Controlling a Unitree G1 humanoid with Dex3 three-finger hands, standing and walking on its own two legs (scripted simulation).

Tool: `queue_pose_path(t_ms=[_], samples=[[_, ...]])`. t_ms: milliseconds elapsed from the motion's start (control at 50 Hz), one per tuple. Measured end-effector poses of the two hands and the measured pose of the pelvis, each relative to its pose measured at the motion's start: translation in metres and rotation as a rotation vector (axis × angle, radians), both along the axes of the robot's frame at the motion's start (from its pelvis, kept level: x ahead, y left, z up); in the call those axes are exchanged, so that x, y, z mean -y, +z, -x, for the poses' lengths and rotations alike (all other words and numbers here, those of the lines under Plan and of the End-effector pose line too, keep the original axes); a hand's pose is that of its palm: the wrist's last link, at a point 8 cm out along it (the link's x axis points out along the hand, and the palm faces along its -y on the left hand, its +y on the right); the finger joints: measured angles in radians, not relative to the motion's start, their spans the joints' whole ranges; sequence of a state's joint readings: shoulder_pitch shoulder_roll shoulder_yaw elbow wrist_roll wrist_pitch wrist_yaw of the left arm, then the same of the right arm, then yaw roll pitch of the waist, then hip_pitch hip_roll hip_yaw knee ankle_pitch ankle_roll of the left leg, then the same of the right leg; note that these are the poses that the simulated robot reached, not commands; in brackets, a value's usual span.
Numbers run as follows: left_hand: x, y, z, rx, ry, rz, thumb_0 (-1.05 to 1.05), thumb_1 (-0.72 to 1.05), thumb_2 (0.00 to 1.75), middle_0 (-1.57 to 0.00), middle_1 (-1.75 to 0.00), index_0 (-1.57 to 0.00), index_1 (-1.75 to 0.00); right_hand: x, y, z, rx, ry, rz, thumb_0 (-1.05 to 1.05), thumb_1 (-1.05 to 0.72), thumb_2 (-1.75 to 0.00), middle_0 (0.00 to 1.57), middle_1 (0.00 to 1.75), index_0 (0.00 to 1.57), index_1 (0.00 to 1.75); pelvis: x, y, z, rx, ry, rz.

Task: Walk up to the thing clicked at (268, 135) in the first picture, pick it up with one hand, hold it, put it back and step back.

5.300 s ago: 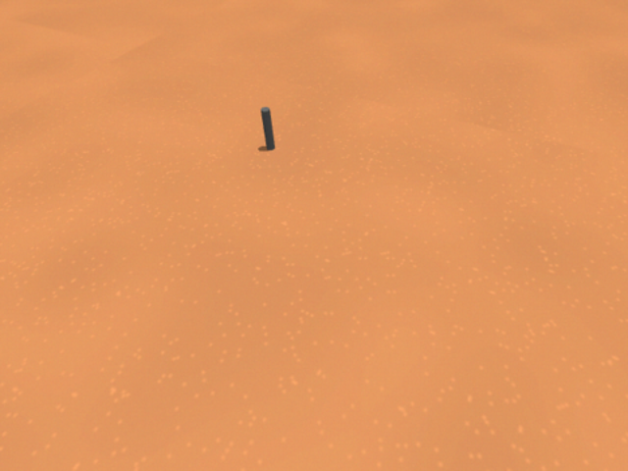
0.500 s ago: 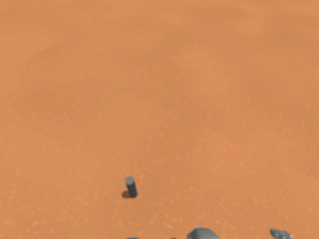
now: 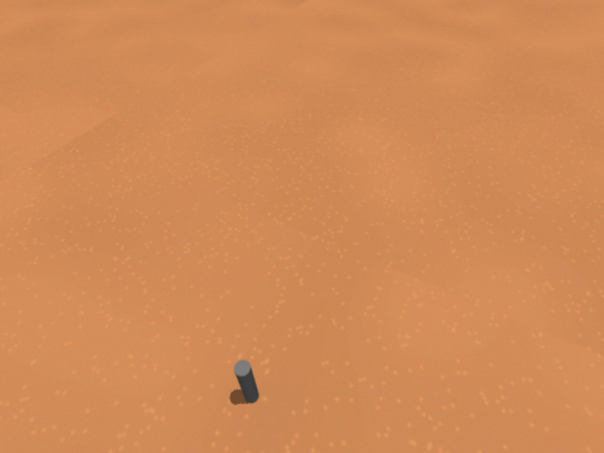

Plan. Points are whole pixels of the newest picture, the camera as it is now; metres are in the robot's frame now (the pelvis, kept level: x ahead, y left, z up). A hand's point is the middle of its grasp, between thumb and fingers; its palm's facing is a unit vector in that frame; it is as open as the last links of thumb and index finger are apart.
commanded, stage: walk up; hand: left
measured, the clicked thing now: (247, 383) +0.45 +0.19 -0.66
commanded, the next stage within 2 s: stand in 0.96 s
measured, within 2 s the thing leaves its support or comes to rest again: neither
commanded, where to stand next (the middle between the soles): +0.10 -0.02 m, yaw +0 degrees
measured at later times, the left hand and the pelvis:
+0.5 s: hand out of the picture +0.09 +0.25 -0.15, palm faces +0.01 -0.94 -0.33, open 7.4 cm; pelvis +0.02 -0.01 +0.01, yaw +0 degrees
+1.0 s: hand out of the picture +0.11 +0.24 -0.15, palm faces -0.02 -0.95 -0.32, open 7.4 cm; pelvis +0.04 -0.01 +0.01, yaw +0 degrees
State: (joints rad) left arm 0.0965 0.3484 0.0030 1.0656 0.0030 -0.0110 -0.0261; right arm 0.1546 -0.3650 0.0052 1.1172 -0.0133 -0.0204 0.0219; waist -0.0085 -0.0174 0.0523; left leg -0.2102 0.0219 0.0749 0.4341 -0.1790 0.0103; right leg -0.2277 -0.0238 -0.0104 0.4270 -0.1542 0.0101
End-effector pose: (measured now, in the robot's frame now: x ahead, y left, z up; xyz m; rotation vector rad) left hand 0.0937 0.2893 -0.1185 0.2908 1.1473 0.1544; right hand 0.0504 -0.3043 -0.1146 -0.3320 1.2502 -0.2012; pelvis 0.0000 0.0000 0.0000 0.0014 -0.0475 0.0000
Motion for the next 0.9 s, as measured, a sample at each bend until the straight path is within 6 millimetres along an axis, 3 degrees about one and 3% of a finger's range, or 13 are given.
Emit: queue_pose_path(t_ms=[120,280,500,900], samples=[[0.0,-0.003,0.009,-0.059,0.021,0.002,0.0,0.9,0.9,-0.21,-0.3,-0.21,-0.3,0.006,0.005,-0.006,-0.013,-0.008,0.017,0.01,-0.9,-0.9,0.2,0.3,0.2,0.3,0.001,0.003,-0.007,-0.003,0.002,0.001],[-0.001,0.001,0.021,-0.114,0.054,-0.013,0.0,0.9,0.9,-0.21,-0.3,-0.21,-0.3,0.002,0.002,-0.036,0.023,0.008,-0.007,0.0,-0.9,-0.9,0.2,0.3,0.2,0.3,0.004,0.006,-0.016,-0.005,0.006,0.002],[0.0,0.006,0.014,-0.11,0.073,-0.025,0.0,0.9,0.9,-0.21,-0.3,-0.21,-0.3,-0.008,0.0,-0.066,0.057,0.027,-0.041,0.0,-0.9,-0.9,0.2,0.3,0.2,0.3,0.006,0.008,-0.024,-0.009,0.008,0.002],[0.005,0.004,-0.011,-0.093,0.046,-0.013,0.0,0.9,0.9,-0.21,-0.3,-0.21,-0.3,-0.001,0.001,-0.053,0.008,-0.013,-0.019,0.0,-0.9,-0.9,0.2,0.3,0.2,0.3,0.005,0.009,-0.034,-0.015,0.004,0.001]])
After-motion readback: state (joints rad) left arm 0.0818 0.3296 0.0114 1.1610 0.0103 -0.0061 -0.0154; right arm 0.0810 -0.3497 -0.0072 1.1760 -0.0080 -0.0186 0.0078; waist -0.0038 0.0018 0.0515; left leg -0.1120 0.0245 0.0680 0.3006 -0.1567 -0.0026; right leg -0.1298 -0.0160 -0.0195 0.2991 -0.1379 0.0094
